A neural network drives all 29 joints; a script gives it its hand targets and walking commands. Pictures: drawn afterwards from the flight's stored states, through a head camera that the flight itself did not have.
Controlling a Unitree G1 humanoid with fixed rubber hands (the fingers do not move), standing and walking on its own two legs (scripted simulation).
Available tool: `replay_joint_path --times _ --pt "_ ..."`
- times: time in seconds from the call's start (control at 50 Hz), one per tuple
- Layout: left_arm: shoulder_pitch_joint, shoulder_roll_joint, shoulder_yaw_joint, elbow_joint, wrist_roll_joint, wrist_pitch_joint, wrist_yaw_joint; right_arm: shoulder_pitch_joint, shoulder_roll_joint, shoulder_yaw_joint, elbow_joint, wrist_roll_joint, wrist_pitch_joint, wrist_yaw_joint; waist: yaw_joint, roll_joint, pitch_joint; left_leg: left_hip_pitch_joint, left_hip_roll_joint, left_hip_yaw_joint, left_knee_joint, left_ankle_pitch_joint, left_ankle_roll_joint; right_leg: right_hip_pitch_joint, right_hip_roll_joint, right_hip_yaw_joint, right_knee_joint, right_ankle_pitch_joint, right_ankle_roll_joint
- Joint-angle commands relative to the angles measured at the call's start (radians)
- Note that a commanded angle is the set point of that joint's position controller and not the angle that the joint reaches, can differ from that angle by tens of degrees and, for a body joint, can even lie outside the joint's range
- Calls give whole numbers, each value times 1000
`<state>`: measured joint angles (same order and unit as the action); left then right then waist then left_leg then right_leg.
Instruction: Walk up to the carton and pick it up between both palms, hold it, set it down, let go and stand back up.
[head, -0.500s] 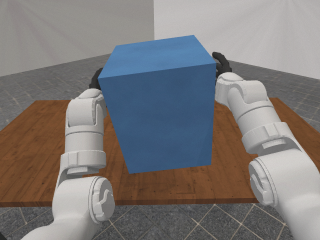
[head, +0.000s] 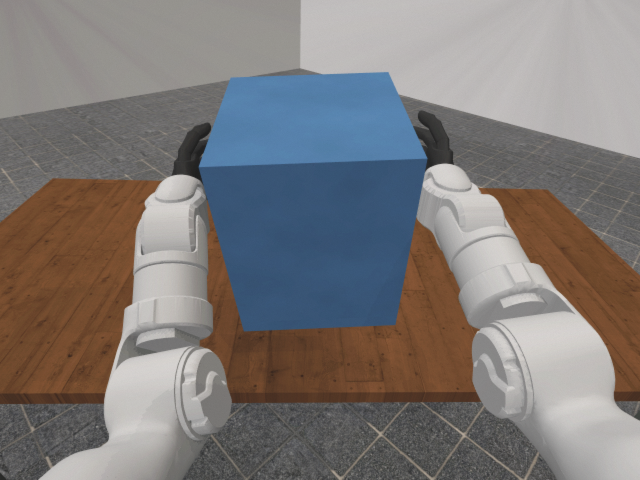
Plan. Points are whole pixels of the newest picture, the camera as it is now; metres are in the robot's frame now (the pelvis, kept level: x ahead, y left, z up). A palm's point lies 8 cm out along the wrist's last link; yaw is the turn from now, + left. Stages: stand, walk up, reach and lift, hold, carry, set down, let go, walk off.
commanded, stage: set down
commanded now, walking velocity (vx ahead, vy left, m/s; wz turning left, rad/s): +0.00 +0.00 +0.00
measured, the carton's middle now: (314, 203) +0.41 +0.00 +0.23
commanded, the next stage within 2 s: none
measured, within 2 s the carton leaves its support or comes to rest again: neither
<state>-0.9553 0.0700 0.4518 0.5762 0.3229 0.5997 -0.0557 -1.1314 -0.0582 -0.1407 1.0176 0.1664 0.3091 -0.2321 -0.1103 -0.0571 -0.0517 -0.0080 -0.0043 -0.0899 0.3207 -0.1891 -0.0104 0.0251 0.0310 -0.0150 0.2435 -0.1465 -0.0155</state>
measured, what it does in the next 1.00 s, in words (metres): stands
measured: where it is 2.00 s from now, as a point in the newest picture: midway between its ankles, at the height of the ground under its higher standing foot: outside the picture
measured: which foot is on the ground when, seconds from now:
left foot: down 0.00-1.00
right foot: down 0.00-1.00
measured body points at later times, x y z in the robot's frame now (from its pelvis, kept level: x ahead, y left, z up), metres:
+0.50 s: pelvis -0.01 +0.01 +0.00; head -0.06 +0.03 +0.45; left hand +0.41 +0.14 +0.23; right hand +0.40 -0.16 +0.24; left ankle +0.00 +0.12 -0.75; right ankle +0.00 -0.11 -0.75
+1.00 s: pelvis +0.00 -0.01 +0.00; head -0.04 +0.02 +0.45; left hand +0.43 +0.13 +0.17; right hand +0.42 -0.17 +0.20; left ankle +0.00 +0.12 -0.75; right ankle +0.00 -0.11 -0.75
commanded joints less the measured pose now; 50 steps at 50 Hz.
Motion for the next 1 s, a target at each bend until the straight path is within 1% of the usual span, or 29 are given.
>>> replay_joint_path --times 0.0,0.04,0.08,0.14,0.18,0.24,0.3,0.36,0.42,0.48,0.54,0.64,0.7,0.78,0.84,0.92,0.98 --pt "-728 -574 -413 -183 -150 -102 -91 -665 515 212 -314 76 -146 132 -12 104 -435 179 -43 81 60 492 -63 120 40 -83 23 374 61" --pt "-734 -612 -474 -231 -171 -114 -74 -678 522 252 -372 87 -176 132 -19 117 -474 213 -42 76 86 552 -74 112 44 -87 27 403 58" --pt "-736 -644 -527 -267 -191 -122 -58 -686 529 283 -424 95 -194 131 -25 124 -498 233 -41 69 102 576 -80 99 46 -88 29 410 56" --pt "-744 -675 -587 -302 -213 -126 -36 -688 538 311 -474 99 -197 130 -35 130 -511 234 -40 62 106 540 -82 77 45 -85 27 386 56" --pt "-743 -676 -600 -302 -215 -122 -28 -672 538 308 -461 94 -185 131 -38 130 -490 217 -39 61 93 477 -77 59 39 -81 22 347 56" --pt "-733 -661 -577 -260 -205 -114 -24 -644 532 274 -399 72 -164 139 -34 122 -431 173 -35 65 59 346 -63 31 31 -78 12 256 58" --pt "-715 -638 -521 -184 -182 -110 -27 -621 521 216 -306 38 -151 154 -19 113 -363 124 -30 74 15 224 -48 9 21 -78 0 160 58" --pt "-699 -615 -457 -110 -159 -118 -31 -607 516 161 -228 0 -153 172 1 98 -323 90 -26 83 -16 157 -38 -3 16 -80 -8 104 57" --pt "-686 -597 -397 -48 -139 -134 -33 -601 513 116 -168 -34 -164 190 19 76 -308 73 -25 93 -33 136 -29 -5 13 -80 -10 91 59" --pt "-678 -590 -358 -14 -124 -155 -30 -600 516 90 -141 -60 -183 206 33 56 -318 77 -24 100 -35 167 -27 4 15 -82 -6 121 61" --pt "-684 -594 -350 -18 -125 -181 -23 -607 525 91 -148 -70 -207 216 42 46 -361 94 -26 106 -21 225 -30 21 19 -82 5 184 65" --pt "-700 -628 -402 -48 -145 -223 -2 -616 540 117 -183 -69 -246 220 36 59 -442 137 -27 106 16 322 -44 34 24 -82 25 297 68" --pt "-707 -647 -441 -72 -161 -242 11 -608 545 134 -194 -67 -258 218 29 73 -479 152 -28 103 32 353 -53 37 24 -80 34 344 69" --pt "-704 -663 -475 -89 -173 -256 21 -584 555 149 -194 -65 -258 211 17 88 -486 140 -30 98 39 352 -59 48 20 -73 44 390 73" --pt "-698 -657 -477 -93 -176 -260 22 -563 561 151 -177 -66 -249 208 14 86 -471 110 -33 97 34 329 -57 62 15 -67 53 413 79" --pt "-681 -642 -455 -77 -166 -263 18 -535 566 139 -149 -75 -237 210 16 84 -444 68 -35 99 14 281 -51 82 8 -61 60 418 87" --pt "-670 -632 -432 -63 -158 -270 17 -523 571 129 -133 -85 -236 218 28 75 -433 47 -35 103 3 266 -46 90 7 -60 64 421 90"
